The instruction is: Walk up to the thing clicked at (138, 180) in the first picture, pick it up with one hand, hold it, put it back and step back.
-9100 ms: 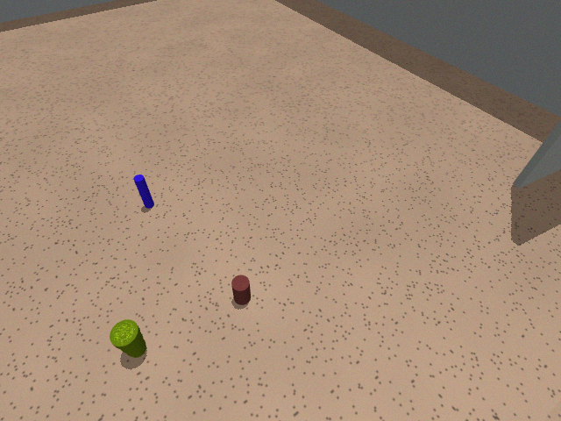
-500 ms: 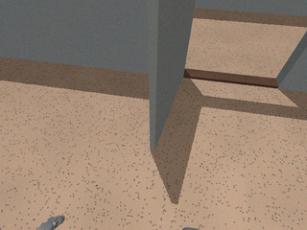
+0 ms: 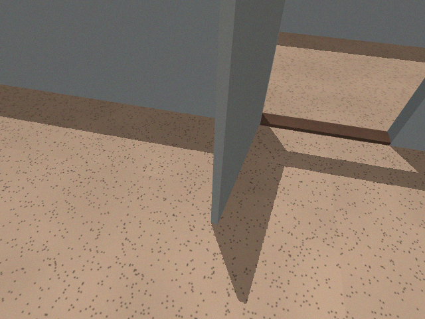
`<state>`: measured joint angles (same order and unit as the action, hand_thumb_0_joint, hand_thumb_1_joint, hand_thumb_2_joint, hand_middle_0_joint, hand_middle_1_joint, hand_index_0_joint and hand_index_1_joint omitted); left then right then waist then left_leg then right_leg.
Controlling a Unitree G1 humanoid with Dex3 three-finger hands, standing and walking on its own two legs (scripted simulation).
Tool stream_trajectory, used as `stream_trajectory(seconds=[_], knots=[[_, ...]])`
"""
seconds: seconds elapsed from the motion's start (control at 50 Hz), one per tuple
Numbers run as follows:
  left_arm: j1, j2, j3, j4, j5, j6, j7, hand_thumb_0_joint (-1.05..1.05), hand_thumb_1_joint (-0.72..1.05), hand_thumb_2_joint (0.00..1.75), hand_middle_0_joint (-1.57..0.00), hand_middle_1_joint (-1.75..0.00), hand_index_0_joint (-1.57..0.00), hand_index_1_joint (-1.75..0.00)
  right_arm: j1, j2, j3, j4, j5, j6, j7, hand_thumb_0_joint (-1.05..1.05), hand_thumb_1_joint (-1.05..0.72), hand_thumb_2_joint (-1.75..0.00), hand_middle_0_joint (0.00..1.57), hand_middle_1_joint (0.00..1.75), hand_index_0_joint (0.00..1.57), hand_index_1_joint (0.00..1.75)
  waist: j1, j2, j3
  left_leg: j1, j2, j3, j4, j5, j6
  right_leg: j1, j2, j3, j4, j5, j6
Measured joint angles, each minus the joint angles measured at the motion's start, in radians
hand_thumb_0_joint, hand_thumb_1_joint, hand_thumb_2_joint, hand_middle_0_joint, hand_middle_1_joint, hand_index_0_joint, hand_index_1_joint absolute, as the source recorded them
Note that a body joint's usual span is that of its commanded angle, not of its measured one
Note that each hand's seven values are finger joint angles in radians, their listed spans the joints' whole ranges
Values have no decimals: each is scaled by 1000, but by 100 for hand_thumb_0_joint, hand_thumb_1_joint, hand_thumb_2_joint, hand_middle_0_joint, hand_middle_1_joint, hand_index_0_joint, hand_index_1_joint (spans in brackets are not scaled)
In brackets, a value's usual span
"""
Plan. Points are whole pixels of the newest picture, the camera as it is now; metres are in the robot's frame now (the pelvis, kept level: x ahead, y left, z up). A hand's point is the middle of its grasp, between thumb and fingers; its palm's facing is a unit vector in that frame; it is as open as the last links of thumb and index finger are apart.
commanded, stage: walk up
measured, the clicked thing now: out of the picture -0.69 +1.21 -0.69
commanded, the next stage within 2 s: stand in 0.08 s
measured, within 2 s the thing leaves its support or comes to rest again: neither
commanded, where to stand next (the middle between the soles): +0.07 +0.00 m, yaw +0 degrees
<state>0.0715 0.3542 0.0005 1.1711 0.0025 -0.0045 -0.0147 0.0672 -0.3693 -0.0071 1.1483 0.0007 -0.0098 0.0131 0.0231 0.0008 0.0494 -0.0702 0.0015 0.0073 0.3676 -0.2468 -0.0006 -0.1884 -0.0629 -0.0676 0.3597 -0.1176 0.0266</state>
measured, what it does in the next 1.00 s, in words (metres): stands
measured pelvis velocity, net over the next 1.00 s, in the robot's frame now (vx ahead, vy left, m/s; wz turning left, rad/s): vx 0.02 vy -0.03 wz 0.00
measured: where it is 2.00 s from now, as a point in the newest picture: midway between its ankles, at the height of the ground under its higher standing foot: outside the picture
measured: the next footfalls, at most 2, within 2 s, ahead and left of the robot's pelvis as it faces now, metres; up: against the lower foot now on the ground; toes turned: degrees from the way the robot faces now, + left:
right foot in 1.68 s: +0.09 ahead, -0.12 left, +0.00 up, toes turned +36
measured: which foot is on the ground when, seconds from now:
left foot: down 0.00-1.00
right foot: down 0.00-1.00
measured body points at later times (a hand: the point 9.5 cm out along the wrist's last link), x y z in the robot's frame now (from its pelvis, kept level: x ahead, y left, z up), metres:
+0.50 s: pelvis +0.01 -0.02 +0.00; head +0.02 -0.02 +0.45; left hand +0.08 +0.29 -0.13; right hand +0.08 -0.32 -0.14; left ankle -0.03 +0.12 -0.74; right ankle +0.05 -0.14 -0.74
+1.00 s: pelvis +0.02 -0.03 +0.00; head +0.03 -0.03 +0.45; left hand +0.10 +0.28 -0.13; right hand +0.09 -0.33 -0.14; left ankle -0.03 +0.12 -0.74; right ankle +0.05 -0.14 -0.74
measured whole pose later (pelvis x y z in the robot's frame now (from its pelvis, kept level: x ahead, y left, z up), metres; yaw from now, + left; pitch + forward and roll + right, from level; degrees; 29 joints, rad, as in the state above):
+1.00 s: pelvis +0.02 -0.03 +0.00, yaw +0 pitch -2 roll +0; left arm 0.08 0.34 0.00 1.15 0.01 -0.01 -0.01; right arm 0.11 -0.36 -0.01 1.15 -0.01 0.00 0.01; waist 0.00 0.02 0.04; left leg -0.04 0.04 -0.01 0.31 -0.24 -0.04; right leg -0.18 -0.02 -0.09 0.34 -0.14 -0.01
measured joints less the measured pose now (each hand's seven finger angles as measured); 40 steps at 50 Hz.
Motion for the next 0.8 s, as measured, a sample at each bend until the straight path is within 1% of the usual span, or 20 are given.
stream_trajectory(seconds=[0.1,0.26,0.56,0.8], knots=[[8,-6,1,6,6,-1,1,1,91,89,-20,-30,-20,-30,-4,8,-2,3,-2,4,2,0,-90,-90,21,30,20,30,0,7,0,7,1,-3,-19,8,-2,7,1,-3,-14,5,-2],[21,-10,-4,4,8,-9,7,1,91,89,-20,-30,-20,-30,1,24,-6,4,-8,5,3,0,-90,-90,21,30,20,30,-11,6,2,23,4,-3,-56,26,-11,9,5,-5,-25,7,-8],[11,-12,-3,-16,7,-8,7,1,91,89,-20,-30,-20,-30,33,15,-10,14,-11,8,2,0,-90,-90,21,30,20,30,-21,14,0,24,22,-10,-64,25,-27,6,21,-14,-20,-4,-24],[3,-11,1,-22,7,-4,6,1,91,89,-20,-30,-20,-30,40,10,-7,7,-12,9,-1,0,-90,-90,21,30,20,30,-23,17,-6,25,36,-15,-61,16,-38,9,35,-20,-18,-13,-34]])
